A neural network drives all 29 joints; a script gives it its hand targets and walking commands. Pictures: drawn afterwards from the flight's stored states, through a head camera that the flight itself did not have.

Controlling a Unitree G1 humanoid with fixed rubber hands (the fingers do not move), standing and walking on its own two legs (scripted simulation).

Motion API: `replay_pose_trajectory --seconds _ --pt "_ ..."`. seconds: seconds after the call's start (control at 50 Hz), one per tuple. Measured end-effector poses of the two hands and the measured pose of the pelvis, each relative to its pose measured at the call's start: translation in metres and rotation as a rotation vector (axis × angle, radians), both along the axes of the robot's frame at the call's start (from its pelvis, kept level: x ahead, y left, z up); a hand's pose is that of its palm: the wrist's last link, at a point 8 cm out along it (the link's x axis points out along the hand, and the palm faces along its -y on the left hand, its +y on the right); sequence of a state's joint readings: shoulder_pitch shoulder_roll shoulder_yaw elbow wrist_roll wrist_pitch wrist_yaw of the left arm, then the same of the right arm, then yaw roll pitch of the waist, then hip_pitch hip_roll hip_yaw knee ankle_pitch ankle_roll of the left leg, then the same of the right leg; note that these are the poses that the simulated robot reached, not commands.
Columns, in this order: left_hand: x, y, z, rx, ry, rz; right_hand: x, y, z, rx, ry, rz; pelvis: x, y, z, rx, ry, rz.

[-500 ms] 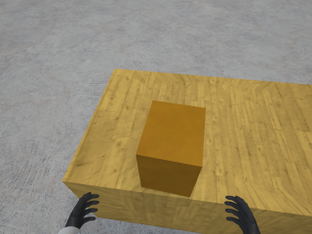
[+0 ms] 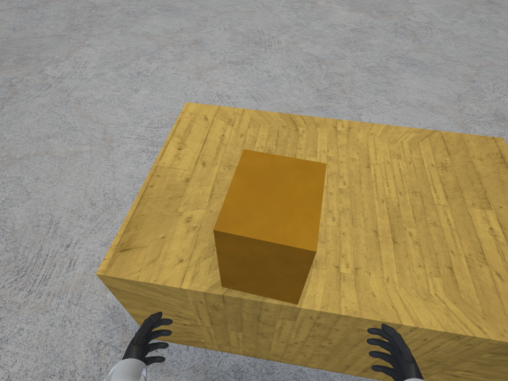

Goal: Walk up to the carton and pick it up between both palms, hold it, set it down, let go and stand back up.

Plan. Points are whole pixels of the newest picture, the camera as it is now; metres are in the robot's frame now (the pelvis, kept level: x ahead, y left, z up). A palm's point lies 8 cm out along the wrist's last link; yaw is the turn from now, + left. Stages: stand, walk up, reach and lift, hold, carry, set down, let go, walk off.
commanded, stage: set down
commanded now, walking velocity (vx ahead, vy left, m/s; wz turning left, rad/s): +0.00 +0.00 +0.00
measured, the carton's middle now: (271, 228) +0.43 +0.01 -0.10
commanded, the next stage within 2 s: let go in 0.18 s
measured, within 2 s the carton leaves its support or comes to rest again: neither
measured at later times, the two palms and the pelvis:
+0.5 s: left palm (137, 355) +0.16 +0.22 -0.09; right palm (397, 371) +0.17 -0.20 -0.09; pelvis +0.01 +0.00 +0.00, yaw +0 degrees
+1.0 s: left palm (86, 360) +0.15 +0.30 -0.10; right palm out of the picture +0.15 -0.24 -0.10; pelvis +0.04 +0.03 -0.01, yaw +0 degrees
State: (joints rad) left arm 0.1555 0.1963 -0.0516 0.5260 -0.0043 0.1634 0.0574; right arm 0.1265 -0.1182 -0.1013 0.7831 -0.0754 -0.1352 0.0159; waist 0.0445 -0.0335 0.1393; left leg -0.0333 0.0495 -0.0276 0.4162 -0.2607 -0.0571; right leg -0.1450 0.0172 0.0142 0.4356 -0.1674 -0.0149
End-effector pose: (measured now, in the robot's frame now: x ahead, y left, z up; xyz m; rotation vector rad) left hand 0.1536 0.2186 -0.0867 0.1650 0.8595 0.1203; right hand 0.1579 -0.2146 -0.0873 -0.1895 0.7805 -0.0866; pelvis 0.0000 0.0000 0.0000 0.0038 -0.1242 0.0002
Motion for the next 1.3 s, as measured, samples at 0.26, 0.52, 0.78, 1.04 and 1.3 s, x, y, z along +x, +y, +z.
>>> replay_pose_trajectory --seconds 0.26,0.52,0.78,1.04,1.3 --pt "-0.005 0.007 0.002 0.011 0.034 0.048 -0.003 -0.013 -0.001 0.006 -0.019 -0.007 0.013 -0.005 0.000 0.002 0.007 0.007" --pt "0.009 0.001 -0.003 -0.030 0.025 0.002 0.006 0.011 -0.003 0.016 0.011 0.016 0.015 0.004 0.000 -0.002 0.017 0.001" --pt "0.012 0.029 -0.002 0.030 0.017 -0.005 0.007 -0.001 0.002 -0.024 0.003 -0.024 0.030 0.019 0.000 -0.013 0.040 -0.017" --pt "-0.006 0.090 -0.011 0.135 0.052 0.026 -0.018 -0.034 -0.017 -0.118 0.194 -0.075 0.037 0.028 -0.008 0.001 0.075 0.010" --pt "-0.055 0.090 -0.024 0.115 0.193 0.049 -0.067 -0.032 -0.032 -0.098 0.327 -0.054 0.021 0.029 -0.004 0.005 0.063 0.015"
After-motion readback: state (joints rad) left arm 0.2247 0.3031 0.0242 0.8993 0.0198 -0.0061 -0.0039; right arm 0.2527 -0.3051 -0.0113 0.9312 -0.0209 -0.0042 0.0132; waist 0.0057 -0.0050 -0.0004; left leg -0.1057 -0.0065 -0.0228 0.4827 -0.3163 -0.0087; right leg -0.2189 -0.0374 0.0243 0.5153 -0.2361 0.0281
